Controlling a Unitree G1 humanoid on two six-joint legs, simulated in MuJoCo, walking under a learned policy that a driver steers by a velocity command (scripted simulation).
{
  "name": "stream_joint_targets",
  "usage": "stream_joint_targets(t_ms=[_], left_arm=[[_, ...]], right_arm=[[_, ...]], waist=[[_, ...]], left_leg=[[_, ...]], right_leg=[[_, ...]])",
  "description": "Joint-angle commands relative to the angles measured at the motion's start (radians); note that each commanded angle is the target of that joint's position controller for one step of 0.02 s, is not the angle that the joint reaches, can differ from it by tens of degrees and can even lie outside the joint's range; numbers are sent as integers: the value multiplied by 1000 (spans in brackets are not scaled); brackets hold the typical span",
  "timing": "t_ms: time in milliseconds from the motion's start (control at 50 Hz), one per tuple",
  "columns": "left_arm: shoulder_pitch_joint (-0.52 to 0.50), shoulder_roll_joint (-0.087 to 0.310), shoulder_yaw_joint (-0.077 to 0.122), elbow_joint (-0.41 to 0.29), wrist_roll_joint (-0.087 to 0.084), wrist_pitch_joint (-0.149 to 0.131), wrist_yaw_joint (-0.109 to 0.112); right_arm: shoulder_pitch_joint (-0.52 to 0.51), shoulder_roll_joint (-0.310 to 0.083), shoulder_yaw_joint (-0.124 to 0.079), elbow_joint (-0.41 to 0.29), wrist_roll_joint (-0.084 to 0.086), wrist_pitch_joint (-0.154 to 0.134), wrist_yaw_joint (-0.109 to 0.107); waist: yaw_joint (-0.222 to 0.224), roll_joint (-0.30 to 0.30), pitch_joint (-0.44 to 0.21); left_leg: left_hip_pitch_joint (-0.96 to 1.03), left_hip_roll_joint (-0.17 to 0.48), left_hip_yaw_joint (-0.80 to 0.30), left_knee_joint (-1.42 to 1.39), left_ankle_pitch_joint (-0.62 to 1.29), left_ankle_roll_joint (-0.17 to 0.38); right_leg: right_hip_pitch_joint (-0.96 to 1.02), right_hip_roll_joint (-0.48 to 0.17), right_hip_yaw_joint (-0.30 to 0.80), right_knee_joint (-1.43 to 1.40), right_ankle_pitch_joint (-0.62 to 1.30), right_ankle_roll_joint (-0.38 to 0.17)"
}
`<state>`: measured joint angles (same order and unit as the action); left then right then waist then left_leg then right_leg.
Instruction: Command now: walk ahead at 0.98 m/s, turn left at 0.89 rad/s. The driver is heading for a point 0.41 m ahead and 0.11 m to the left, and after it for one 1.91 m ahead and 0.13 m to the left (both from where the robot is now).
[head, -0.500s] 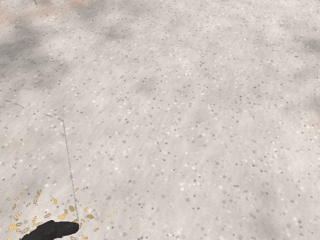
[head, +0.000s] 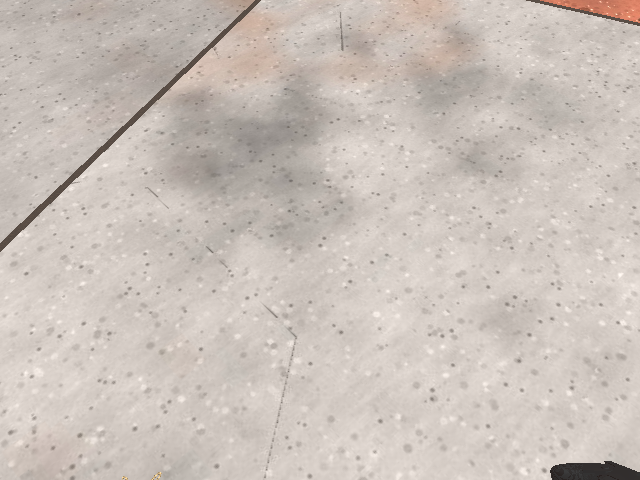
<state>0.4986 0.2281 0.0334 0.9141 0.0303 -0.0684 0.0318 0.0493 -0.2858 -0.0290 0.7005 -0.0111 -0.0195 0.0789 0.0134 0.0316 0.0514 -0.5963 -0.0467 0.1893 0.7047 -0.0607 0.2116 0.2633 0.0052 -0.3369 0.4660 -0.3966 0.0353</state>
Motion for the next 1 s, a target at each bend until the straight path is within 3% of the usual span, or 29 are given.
stream_joint_targets(t_ms=[20, 40, 60, 80, 100, 160, 240, 320, 360, 400, 420, 440, 460, 480, 500, 520, 540, 580, 640, 700, 760, 800, 820, 840, 860, 880, 900, 920, 1000], left_arm=[[-286, 189, 50, -153, 6, 0, -16], [-165, 86, 15, -266, 4, -23, -23], [-228, 127, 6, -308, 7, -52, -23], [-268, 158, 5, -306, 8, -69, -26], [-289, 158, 3, -309, 14, -66, -27], [-267, 137, -12, -290, 53, 0, -29], [-494, 99, -37, -383, 26, 13, -51], [-594, 107, -41, -419, -1, 5, -54], [-569, 136, -32, -418, -3, -2, -48], [-376, 222, 6, -366, -9, -9, -27], [-154, 256, 27, -310, -8, -11, -12], [68, 307, 51, -261, 17, -17, 10], [50, 399, 69, -240, 58, -20, 3], [-59, 334, 71, -243, 33, -13, -17], [-150, 234, 56, -254, 19, -11, -29], [-159, 195, 51, -233, 12, -10, -37], [-138, 178, 44, -203, 10, -12, -40], [-79, 143, 29, -138, -4, -22, -45], [-59, 173, 40, -121, -17, -30, -37], [-123, 243, 67, -143, -20, -29, -46], [-77, 259, 72, -130, -37, -30, -61], [-47, 271, 75, -113, -40, -28, -64], [-69, 239, 67, -129, -47, -35, -64], [-46, 94, 36, -162, -49, -37, -53], [-14, 118, 31, -196, -61, -22, -50], [-97, 154, 38, -184, -34, 0, -48], [-154, 152, 40, -183, -18, 9, -60], [-168, 138, 39, -177, -16, 20, -70], [-288, 83, 27, -235, 3, 66, -99]], right_arm=[[505, -221, -113, 112, 34, 23, -56], [372, -324, -117, 62, -16, 30, -48], [375, -319, -125, 28, -14, 30, -54], [367, -246, -110, 44, -15, 23, -67], [338, -199, -96, 62, -14, 10, -71], [284, -161, -72, 51, -1, -40, -80], [321, -176, -78, 50, 6, -62, -71], [386, -202, -93, 63, 15, -59, -61], [365, -215, -99, 56, 14, -57, -70], [325, -266, -109, 47, 3, -59, -71], [278, -279, -109, 48, -6, -65, -66], [266, -175, -80, 37, -12, -81, -69], [396, -6, -33, 0, 26, -87, -62], [405, -58, -19, 12, 9, -82, -63], [302, -106, -27, 16, -11, -71, -61], [219, -119, -24, -3, -28, -70, -51], [152, -112, -21, -30, -43, -68, -43], [108, -75, -3, -74, -65, -58, -33], [3, -65, 25, -148, -69, -59, -22], [-59, -55, 47, -171, -31, -66, -2], [-19, -108, 23, -148, -26, -63, -28], [166, -153, -7, -85, -47, -70, -60], [325, -210, -31, -71, -64, -76, -83], [439, -275, -47, -63, -84, -75, -100], [387, -290, -59, -66, -61, -60, -105], [290, -188, -42, -72, -47, -58, -103], [260, -125, -29, -64, -37, -66, -95], [242, -99, -24, -52, -41, -71, -90], [295, -57, -18, 28, -7, -105, -80]], waist=[[-300, 103, -135], [-79, 223, -196], [-139, 66, -304], [-103, -73, -131], [-43, -136, -42], [41, -143, 28], [-28, -77, 75], [-111, 12, 10], [-91, 27, -18], [11, 24, -151], [145, 12, -255], [225, -71, -363], [93, -427, -427], [53, -388, -349], [48, -202, -207], [49, -83, -139], [42, -68, -103], [4, -128, -48], [-14, -114, 4], [-28, -123, 11], [-42, -90, -17], [-127, -24, -145], [-210, 25, -244], [-192, 196, -342], [-140, 269, -372], [-109, 124, -195], [-100, 54, -106], [-72, 43, -64], [-24, 60, 21]], left_leg=[[776, 4, -231, -110, -179, 92], [955, 209, -728, -151, -47, 262], [990, 297, -987, -379, -356, 330], [814, 300, -989, -497, -472, 260], [650, 263, -907, -509, -420, 207], [327, 129, -684, -517, -232, 159], [194, 26, -557, -550, -50, 109], [372, 41, -575, -480, 224, 44], [440, 59, -598, -414, 303, 8], [494, 53, -599, -177, 548, -39], [452, 38, -547, 48, 570, -54], [312, -3, -477, 381, 347, -64], [0, -145, -389, 663, -415, -109], [-143, -88, -374, 728, -367, -88], [-168, -23, -349, 708, -273, -91], [-140, 3, -335, 648, -232, -103], [-116, 26, -326, 584, -241, -110], [-116, 68, -297, 485, -285, -138], [-120, 113, -259, 273, -246, -191], [264, 57, -183, -8, -59, -212], [414, 41, -183, -103, -6, -204], [656, 17, -170, -156, -94, -181], [855, 179, -330, -189, -283, -149], [1001, 463, -699, -303, -648, -120], [933, 540, -1057, -474, -836, -44], [811, 480, -908, -470, -797, -45], [710, 425, -724, -459, -592, -54], [637, 382, -598, -477, -425, -73], [577, 331, -307, -531, -23, -104]], right_leg=[[-643, -14, 107, 1010, 322, -58], [-1035, 61, 251, 1289, -102, -9], [-1140, 33, 426, 1277, -53, -19], [-1157, -26, 442, 1142, 5, -29], [-1093, -73, 442, 1010, 40, -26], [-915, -136, 423, 822, 27, 23], [-826, -135, 352, 435, 287, 50], [-752, -56, 335, 173, 481, 17], [-661, -31, 358, 70, 456, 2], [-427, 18, 362, 70, 296, -19], [-228, -2, 324, 85, 256, -38], [-15, -151, 475, 100, -19, -70], [145, -399, 1063, -122, -333, -175], [70, -401, 1322, -238, -448, -236], [-58, -350, 1148, -223, -399, -247], [-175, -298, 994, -212, -233, -245], [-251, -250, 894, -209, -107, -233], [-333, -191, 817, -227, 43, -243], [-436, -183, 771, -301, 147, -276], [-702, -124, 655, -386, 235, -239], [-632, -150, 649, -299, 423, -207], [-609, -66, 572, 67, 654, -169], [-755, -9, 527, 364, 520, -143], [-939, 45, 470, 686, -95, -139], [-1063, 43, 428, 851, -42, -145], [-1122, -30, 416, 888, 49, -147], [-1116, -59, 406, 855, 95, -140], [-1083, -80, 406, 826, 113, -128], [-1132, -128, 391, 783, 162, -108]])
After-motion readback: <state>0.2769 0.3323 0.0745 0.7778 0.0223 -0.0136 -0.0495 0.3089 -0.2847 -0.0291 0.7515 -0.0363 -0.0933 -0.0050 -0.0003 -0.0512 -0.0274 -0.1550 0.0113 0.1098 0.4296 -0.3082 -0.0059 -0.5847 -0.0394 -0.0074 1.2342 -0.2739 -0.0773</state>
